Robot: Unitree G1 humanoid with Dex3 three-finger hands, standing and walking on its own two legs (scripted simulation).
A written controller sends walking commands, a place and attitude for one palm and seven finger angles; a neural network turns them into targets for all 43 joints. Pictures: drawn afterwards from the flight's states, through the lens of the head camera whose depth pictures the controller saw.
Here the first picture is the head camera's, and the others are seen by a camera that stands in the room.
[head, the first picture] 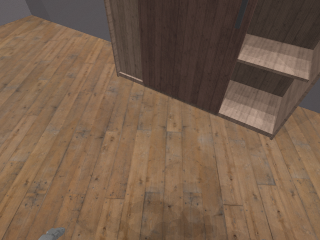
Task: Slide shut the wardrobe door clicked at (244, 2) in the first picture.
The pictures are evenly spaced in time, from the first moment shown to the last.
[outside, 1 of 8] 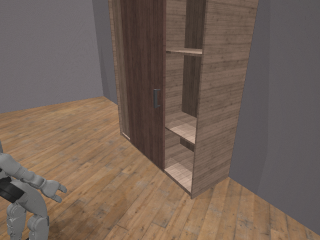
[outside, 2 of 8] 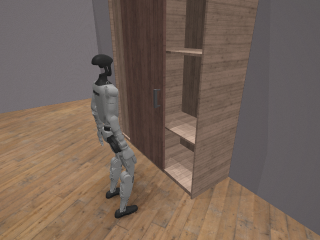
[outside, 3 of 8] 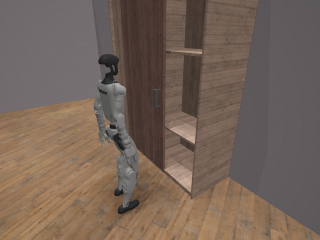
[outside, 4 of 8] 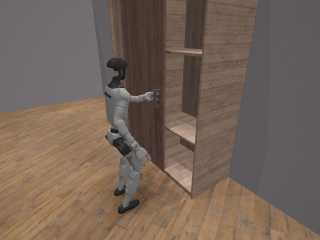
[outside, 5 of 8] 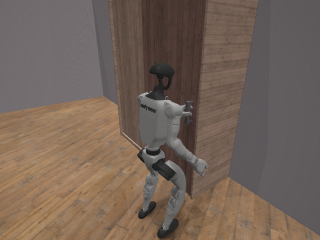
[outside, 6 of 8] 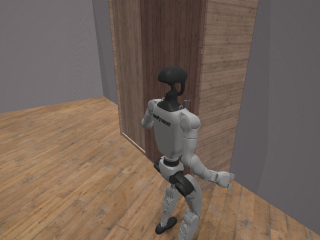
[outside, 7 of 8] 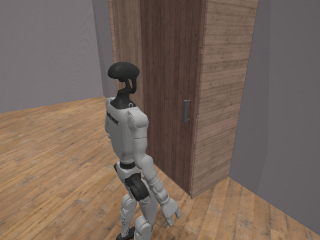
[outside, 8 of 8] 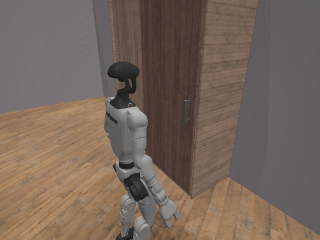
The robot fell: no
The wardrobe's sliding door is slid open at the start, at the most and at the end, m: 0.44 0.45 0.03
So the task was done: yes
